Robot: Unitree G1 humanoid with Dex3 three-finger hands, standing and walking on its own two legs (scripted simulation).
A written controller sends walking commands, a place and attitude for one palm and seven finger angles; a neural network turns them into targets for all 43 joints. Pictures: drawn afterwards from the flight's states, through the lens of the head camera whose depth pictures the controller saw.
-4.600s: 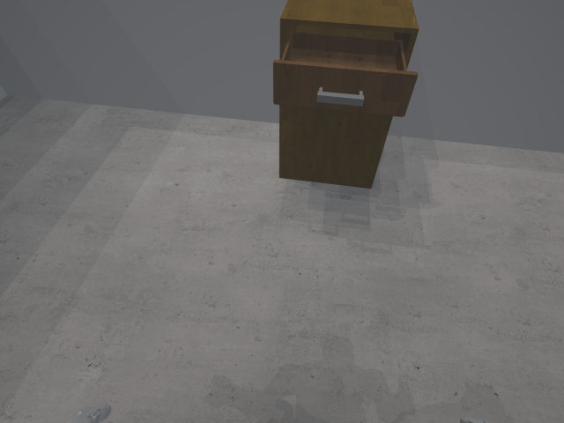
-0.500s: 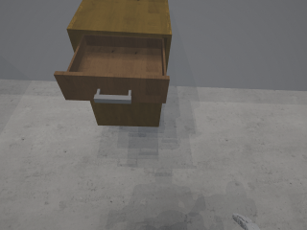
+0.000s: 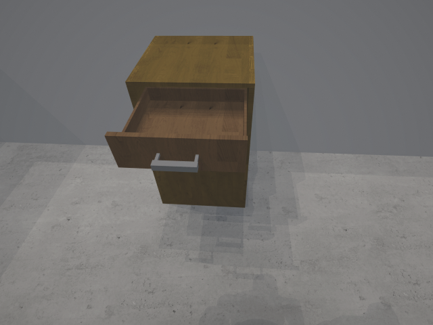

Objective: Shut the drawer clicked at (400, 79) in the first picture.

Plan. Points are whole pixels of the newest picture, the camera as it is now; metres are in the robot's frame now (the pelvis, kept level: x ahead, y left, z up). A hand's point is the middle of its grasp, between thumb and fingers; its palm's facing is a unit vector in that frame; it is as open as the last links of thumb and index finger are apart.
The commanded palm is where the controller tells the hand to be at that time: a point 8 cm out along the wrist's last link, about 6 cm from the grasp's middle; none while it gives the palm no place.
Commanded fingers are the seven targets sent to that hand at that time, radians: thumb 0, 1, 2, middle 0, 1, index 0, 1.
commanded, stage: take the last steps up to it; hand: left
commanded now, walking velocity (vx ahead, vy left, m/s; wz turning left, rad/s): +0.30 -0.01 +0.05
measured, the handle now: (176, 161) +0.59 +0.17 -0.09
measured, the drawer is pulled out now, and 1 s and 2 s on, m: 0.28 0.28 0.28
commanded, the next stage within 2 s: come to a stop and stand still in 0.74 s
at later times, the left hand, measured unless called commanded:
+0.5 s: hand out of the picture +0.08 +0.23 -0.19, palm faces +0.06 -0.99 -0.14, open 7.4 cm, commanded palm none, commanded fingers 0.00 0.90 0.90 -0.20 -0.30 -0.20 -0.30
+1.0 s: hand (163, 245) +0.35 +0.18 -0.17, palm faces +0.01 -0.97 -0.24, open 7.2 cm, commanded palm none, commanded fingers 0.00 0.90 0.90 -0.20 -0.30 -0.20 -0.30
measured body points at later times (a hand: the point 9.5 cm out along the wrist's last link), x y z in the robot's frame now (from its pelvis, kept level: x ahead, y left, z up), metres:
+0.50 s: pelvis +0.13 +0.06 +0.00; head +0.14 +0.08 +0.44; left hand +0.08 +0.28 -0.17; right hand +0.20 -0.17 -0.14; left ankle +0.14 +0.15 -0.74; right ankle +0.09 -0.06 -0.66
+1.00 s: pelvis +0.27 +0.00 +0.00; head +0.30 -0.02 +0.44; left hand +0.35 +0.23 -0.15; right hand +0.25 -0.23 -0.17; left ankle +0.25 +0.13 -0.69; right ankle +0.31 -0.09 -0.74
